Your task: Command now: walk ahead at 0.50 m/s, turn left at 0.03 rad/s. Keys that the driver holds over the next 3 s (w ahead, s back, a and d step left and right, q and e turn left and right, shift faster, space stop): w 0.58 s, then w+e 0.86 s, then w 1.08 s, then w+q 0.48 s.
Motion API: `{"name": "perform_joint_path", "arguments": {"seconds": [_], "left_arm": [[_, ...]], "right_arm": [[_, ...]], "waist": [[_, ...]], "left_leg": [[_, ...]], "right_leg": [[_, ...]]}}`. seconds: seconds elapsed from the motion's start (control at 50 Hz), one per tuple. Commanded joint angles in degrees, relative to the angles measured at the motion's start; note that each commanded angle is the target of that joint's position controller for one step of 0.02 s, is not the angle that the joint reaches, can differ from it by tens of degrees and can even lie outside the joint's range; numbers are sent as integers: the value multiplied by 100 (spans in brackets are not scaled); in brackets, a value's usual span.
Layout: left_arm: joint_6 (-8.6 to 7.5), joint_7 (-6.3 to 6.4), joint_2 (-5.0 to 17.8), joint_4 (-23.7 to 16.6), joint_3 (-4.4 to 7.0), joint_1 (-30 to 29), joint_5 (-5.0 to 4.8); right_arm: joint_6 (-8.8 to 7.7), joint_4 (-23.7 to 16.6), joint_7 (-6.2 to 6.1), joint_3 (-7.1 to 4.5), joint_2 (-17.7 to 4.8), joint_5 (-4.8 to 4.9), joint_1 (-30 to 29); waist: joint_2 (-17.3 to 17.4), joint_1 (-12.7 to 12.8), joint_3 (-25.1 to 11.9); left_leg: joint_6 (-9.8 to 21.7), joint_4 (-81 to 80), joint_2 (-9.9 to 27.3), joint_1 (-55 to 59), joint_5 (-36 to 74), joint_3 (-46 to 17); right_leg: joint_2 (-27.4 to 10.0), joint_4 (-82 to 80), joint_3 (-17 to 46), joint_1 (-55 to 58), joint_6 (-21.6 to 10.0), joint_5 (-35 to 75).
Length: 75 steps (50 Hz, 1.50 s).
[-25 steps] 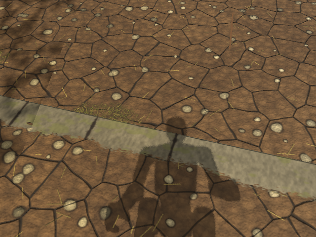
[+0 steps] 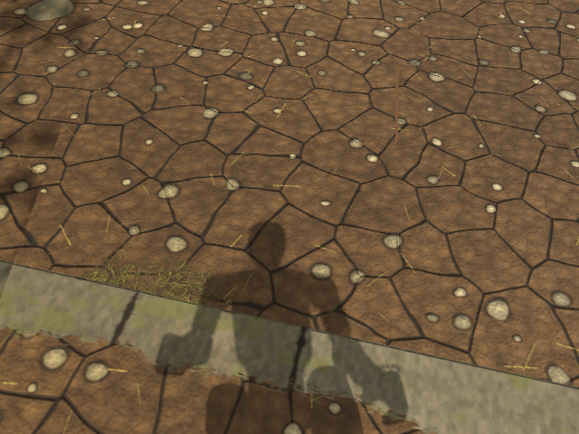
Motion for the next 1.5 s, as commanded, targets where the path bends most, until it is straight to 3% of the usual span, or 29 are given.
{"name": "perform_joint_path", "arguments": {"seconds": [0.02,0.2,0.24,0.28,0.3,0.32,0.34,0.36,0.4,0.48,0.7,0.76,0.8,0.82,0.84,0.86,0.88,0.9,0.96,1.14,1.26,1.3,1.34,1.36,1.38,1.4,1.42,1.46,1.5], "left_arm": [[-34,-19,138,-339,23,-119,9],[-178,-289,172,-863,-9,-1388,-81],[-203,-300,317,-799,53,-1013,-64],[-198,-205,770,-369,283,554,-13],[-180,-150,1362,-278,415,1385,120],[-143,-181,1242,-164,381,1645,48],[-132,-169,827,-190,258,1397,-19],[-115,-155,688,-248,205,955,-52],[-123,-191,408,-318,117,356,31],[-250,-194,471,-156,155,321,41],[-25,18,788,401,248,1304,-117],[45,74,875,428,301,1209,-130],[82,80,729,405,248,1109,-95],[72,70,370,251,114,1060,8],[-33,56,-256,127,-58,1835,-43],[-89,58,244,208,52,1704,-195],[-91,66,670,71,180,1149,-273],[-59,87,639,4,195,857,-235],[127,52,369,-25,238,898,-167],[238,-118,66,-483,175,-158,-104],[256,-297,122,-938,159,-958,-105],[285,-312,296,-972,250,-704,-86],[312,-247,749,-598,535,768,-111],[368,-118,1294,-379,744,1680,-127],[285,-112,1869,-478,766,1351,-156],[182,-165,1307,-618,603,1492,-118],[93,-191,1012,-565,503,1285,-66],[59,-167,628,-667,375,532,-63],[29,-122,463,-767,297,274,32]], "right_arm": [[-91,-311,-80,-175,-803,25,-251],[99,187,-160,-211,-1060,111,416],[149,214,-181,-233,-1146,110,296],[182,146,-207,-159,-1002,58,158],[93,-46,-190,13,-489,-14,591],[-36,55,-141,99,-269,22,886],[-101,0,-101,-59,-865,174,359],[-127,-138,-95,-81,-942,215,-113],[-57,-161,-143,-108,-804,77,-362],[147,-105,-192,-88,-500,41,-203],[-66,-716,5,-17,-375,72,-2268],[-157,-700,50,-91,-611,80,-2066],[-198,-394,-15,-265,-931,54,-1009],[-208,-253,-79,-379,-1322,-50,-17],[-132,-128,-84,-493,-1792,-76,394],[-114,-138,-76,-377,-1275,-42,471],[-124,-191,-92,-270,-927,-12,92],[-120,-223,-94,-203,-759,-22,-336],[-164,-161,-86,-135,-462,-71,-936],[-134,169,-213,-295,-928,-60,-742],[72,369,-217,-395,-1207,101,-382],[141,351,-233,-445,-1374,160,-487],[220,305,-253,-432,-1369,206,-638],[185,193,-261,-317,-1074,37,-541],[7,-161,-179,-54,-259,-145,-93],[-212,-211,-109,-133,-778,103,-784],[-309,-363,-80,-193,-993,285,-1229],[-328,-208,-158,-199,-927,56,-1106],[-173,-119,-130,-231,-901,23,-850]], "waist": [[608,173,196],[711,-208,470],[829,49,233],[648,793,-817],[-436,836,-1812],[-1298,787,-2378],[-732,863,-1610],[-382,734,-867],[-28,363,-192],[-130,80,-39],[-31,683,463],[-197,443,331],[-136,-99,-297],[370,-495,-1189],[1962,-200,-1958],[1783,-382,-1969],[1301,-397,-1135],[971,-233,-686],[1090,192,-67],[614,21,388],[613,-174,646],[801,83,363],[698,926,-449],[-55,1235,-964],[-1438,452,-1465],[-596,932,-1843],[-326,912,-1039],[209,399,-413],[58,158,-339]], "left_leg": [[925,-838,1469,1,1407,-941],[663,-289,1847,1111,1316,-944],[534,174,1821,1228,2356,-888],[234,2066,1302,512,3237,-436],[-144,4323,638,-1571,1211,-105],[-268,5464,38,-2895,-2372,-727],[-208,5973,406,-3520,-2190,-977],[-163,5833,701,-3639,-1616,-760],[-214,5191,1079,-3093,-853,-643],[-394,4634,1197,-2715,-236,-584],[-489,1541,793,-2702,1284,-451],[-359,1181,676,-2089,761,-496],[-122,931,562,-458,574,-329],[238,1154,1474,1186,652,-1169],[1061,824,2840,3220,-60,-3479],[1094,265,2832,3020,-1173,-4251],[820,126,2629,2313,-1350,-3400],[662,-12,2410,1554,-930,-2713],[539,-572,1959,221,-18,-1447],[525,-900,1874,319,1131,316],[348,-491,2163,1253,1644,740],[229,237,2154,1408,3464,936],[-27,2280,1825,910,4483,1234],[-327,4145,1551,-620,2537,1249],[-640,5959,348,-3086,-2415,464],[-517,6449,401,-3667,-2389,-667],[-360,6299,636,-4062,-1803,-625],[-330,5317,1087,-3332,-993,-636],[-412,4892,1224,-2713,-659,-632]], "right_leg": [[-75,-862,75,-178,21,951],[294,-2555,-141,-5,-302,742],[502,-2738,-323,712,-472,388],[483,-2759,-295,3112,-836,741],[-1022,-2683,1820,5483,-1578,687],[-1651,-3571,3882,6289,-2050,-214],[-1452,-3771,3450,5755,-1756,-801],[-1259,-3901,2632,4870,-1543,-591],[-775,-4304,1653,3435,-1367,229],[-554,-4815,900,2727,-1485,982],[-556,-4594,646,3446,-1241,752],[-710,-4162,973,3647,-1088,847],[-298,-2993,768,3379,-846,1646],[116,-1329,459,2445,-616,771],[980,690,-44,184,-220,-2066],[770,1551,597,-468,-218,-2483],[510,1754,608,-744,-272,-1998],[263,1635,464,-588,-264,-1514],[-68,1102,435,127,-205,-820],[-49,-900,91,-82,-100,1011],[117,-1829,-405,-83,-392,377],[457,-1906,-731,565,-614,-206],[1038,-2391,-985,2627,-969,-2],[355,-2553,268,4397,-1320,44],[-986,-3333,3606,5965,-2380,-1091],[-1228,-4085,4389,6027,-2373,-1567],[-1096,-4111,3580,5494,-2082,-1027],[-629,-4078,2256,3943,-1713,212],[-438,-4309,1792,3236,-1650,983]]}}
